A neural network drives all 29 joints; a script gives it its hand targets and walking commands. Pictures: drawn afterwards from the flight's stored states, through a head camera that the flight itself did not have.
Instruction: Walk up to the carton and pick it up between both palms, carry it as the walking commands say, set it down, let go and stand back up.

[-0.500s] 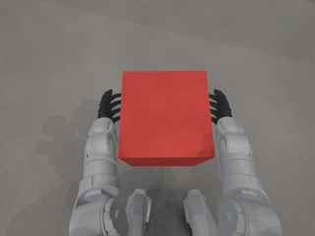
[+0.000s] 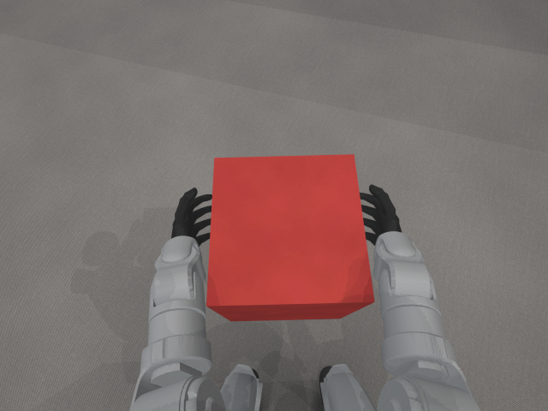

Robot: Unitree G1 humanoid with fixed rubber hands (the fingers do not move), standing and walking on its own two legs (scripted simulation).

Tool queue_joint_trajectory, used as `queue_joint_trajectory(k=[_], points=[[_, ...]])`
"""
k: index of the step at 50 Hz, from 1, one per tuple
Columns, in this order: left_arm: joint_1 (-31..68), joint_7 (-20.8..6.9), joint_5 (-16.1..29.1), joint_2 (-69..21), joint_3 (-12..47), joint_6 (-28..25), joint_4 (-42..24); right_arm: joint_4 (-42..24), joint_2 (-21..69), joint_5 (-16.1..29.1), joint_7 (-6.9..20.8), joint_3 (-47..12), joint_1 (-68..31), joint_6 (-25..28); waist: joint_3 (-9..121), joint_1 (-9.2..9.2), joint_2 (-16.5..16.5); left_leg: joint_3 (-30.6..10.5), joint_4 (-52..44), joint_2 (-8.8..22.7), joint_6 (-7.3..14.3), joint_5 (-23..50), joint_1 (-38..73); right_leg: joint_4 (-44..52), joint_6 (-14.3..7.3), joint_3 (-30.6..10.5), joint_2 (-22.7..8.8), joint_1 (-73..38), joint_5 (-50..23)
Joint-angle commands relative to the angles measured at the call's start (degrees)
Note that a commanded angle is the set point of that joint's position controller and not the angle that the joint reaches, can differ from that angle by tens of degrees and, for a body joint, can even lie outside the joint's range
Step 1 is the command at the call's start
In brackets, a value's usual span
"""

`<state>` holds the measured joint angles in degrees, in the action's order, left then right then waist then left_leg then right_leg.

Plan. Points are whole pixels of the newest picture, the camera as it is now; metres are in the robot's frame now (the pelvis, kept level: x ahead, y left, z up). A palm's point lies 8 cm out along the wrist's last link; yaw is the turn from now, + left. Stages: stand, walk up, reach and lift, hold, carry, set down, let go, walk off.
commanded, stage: reach and lift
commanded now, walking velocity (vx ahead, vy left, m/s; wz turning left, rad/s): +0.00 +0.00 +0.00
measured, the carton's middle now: (284, 248) +0.38 +0.02 -0.11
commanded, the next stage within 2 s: none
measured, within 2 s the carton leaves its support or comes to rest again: neither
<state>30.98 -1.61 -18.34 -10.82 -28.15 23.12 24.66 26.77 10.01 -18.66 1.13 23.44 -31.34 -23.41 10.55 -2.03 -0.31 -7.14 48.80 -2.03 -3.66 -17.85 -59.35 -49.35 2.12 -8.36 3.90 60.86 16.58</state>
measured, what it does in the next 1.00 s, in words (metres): rises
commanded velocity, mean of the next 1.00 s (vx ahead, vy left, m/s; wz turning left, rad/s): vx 0.00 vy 0.00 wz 0.00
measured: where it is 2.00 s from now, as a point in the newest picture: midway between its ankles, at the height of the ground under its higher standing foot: outside the picture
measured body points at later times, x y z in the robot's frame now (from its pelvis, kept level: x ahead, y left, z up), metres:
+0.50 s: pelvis +0.01 +0.01 +0.04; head +0.10 +0.01 +0.49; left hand +0.36 +0.17 +0.03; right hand +0.36 -0.13 +0.02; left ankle +0.04 +0.15 -0.68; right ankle +0.05 -0.13 -0.68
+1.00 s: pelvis +0.03 +0.00 +0.07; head +0.01 +0.00 +0.52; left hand +0.33 +0.17 +0.09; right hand +0.35 -0.13 +0.08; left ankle +0.04 +0.15 -0.68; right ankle +0.05 -0.13 -0.68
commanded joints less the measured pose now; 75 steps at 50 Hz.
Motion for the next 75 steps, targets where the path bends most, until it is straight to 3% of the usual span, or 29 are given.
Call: queue_joint_trajectory(k=[1, 5, 14, 28, 36, 45, 53, 58, 64, 75], points=[[27.23, -16.64, 9.26, -51.49, 36.23, -0.15, 5.65, 3.47, 53.55, 8.10, 13.83, -33.64, -25.90, 1.19, 33.15, -0.08, -2.11, 8.44, -6.05, -5.61, 2.61, 16.21, 20.00, 8.12, -0.83, 7.40, 2.96, -29.34, -16.10], [26.51, -16.79, 9.39, -51.26, 36.90, 0.12, 4.96, 3.40, 52.77, 7.38, 13.63, -33.21, -24.59, 0.90, 30.02, 0.45, -2.04, 8.12, -8.59, -5.36, 2.59, 14.99, 21.87, 10.46, -0.91, 7.32, 2.83, -31.35, -14.93], [23.33, -15.54, 9.72, -53.81, 40.05, 1.58, 3.04, 1.34, 51.47, 8.23, 14.99, -33.90, -23.51, -0.04, 27.09, 0.02, 1.46, 7.14, -14.41, -4.72, 2.02, 15.56, 32.05, 14.97, -1.79, 7.76, 3.23, -35.29, -13.72], [14.26, -13.88, 10.76, -55.58, 40.80, 5.02, 2.82, -1.00, 49.18, 9.16, 15.88, -35.04, -18.39, -3.08, 19.86, -0.35, 0.73, 5.92, -22.85, -4.16, 1.36, 20.37, 43.90, 22.60, -1.90, 7.64, 3.10, -43.94, -16.27], [13.66, -14.00, 12.94, -54.47, 42.52, 7.19, -1.14, -2.47, 52.30, 11.31, 15.07, -37.25, -14.07, -5.84, 17.79, 0.29, 0.28, 5.75, -26.07, -4.39, 1.56, 21.75, 48.51, 26.11, -1.19, 6.95, 2.72, -51.38, -19.27], [12.29, -14.76, 13.91, -52.67, 41.38, 11.32, -2.88, -5.10, 53.76, 13.48, 14.31, -38.82, -14.02, -10.00, 8.69, 0.00, -1.85, 5.85, -29.33, -4.60, 2.37, 16.91, 51.27, 30.20, -0.23, 6.36, 1.79, -56.21, -15.99], [16.32, -14.92, 16.01, -52.60, 43.74, 15.36, -6.70, -6.66, 52.83, 14.27, 14.45, -38.48, -14.98, -13.42, 3.90, 1.79, 0.58, 5.58, -31.51, -4.06, 2.13, 12.13, 54.70, 32.60, -1.12, 6.26, 1.38, -58.72, -11.17], [17.59, -14.44, 16.74, -53.77, 44.98, 17.49, -8.41, -9.24, 51.77, 14.97, 15.18, -39.05, -16.95, -15.08, 2.16, 1.82, 1.45, 5.24, -33.20, -3.64, 1.80, 10.17, 56.01, 33.65, -1.73, 6.76, 1.88, -60.32, -8.94], [15.56, -13.85, 15.09, -53.12, 42.03, 19.18, -5.33, -9.36, 48.15, 14.64, 15.60, -37.04, -17.86, -16.65, -1.55, 1.92, 2.00, 4.80, -34.56, -3.29, 1.79, 8.74, 55.79, 34.50, -2.09, 7.02, 2.22, -60.77, -7.44], [12.95, -13.05, 15.95, -52.92, 45.92, 18.38, -9.97, -16.13, 48.16, 16.73, 14.73, -40.90, -16.26, -16.68, 5.60, 2.92, 0.87, 4.28, -32.69, -3.38, 1.59, 21.41, 59.98, 33.66, -1.58, 6.63, 3.15, -64.13, -17.37]])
